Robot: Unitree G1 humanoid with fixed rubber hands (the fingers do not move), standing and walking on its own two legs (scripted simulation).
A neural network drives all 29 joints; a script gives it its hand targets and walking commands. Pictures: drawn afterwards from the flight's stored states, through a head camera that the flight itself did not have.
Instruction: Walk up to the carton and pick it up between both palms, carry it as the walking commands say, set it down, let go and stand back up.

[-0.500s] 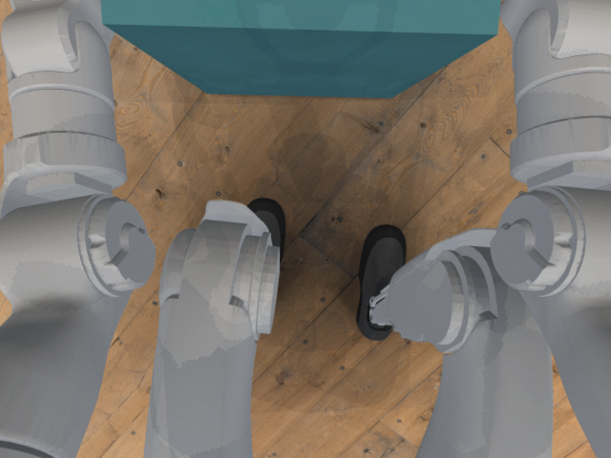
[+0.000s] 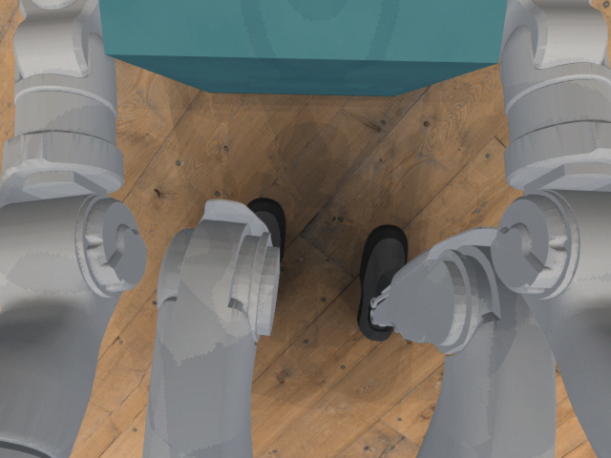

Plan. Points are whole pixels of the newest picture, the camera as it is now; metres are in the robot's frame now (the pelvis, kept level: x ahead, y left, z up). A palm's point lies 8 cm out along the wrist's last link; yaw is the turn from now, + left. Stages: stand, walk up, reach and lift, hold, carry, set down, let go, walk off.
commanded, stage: set down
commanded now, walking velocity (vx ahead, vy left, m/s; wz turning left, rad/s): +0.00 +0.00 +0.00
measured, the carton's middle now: out of the picture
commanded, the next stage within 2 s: let go in 1.70 s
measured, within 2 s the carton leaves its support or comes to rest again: rests again in 0.02 s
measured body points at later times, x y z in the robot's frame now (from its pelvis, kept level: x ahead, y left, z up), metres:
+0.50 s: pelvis +0.00 +0.00 +0.00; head +0.38 +0.06 +0.21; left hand +0.54 +0.30 -0.17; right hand +0.61 -0.11 -0.16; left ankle +0.12 +0.11 -0.35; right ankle +0.11 -0.10 -0.35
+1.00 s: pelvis -0.01 -0.01 +0.09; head +0.35 +0.05 +0.34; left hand +0.53 +0.32 -0.02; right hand +0.61 -0.10 -0.01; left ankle +0.12 +0.11 -0.35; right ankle +0.11 -0.10 -0.35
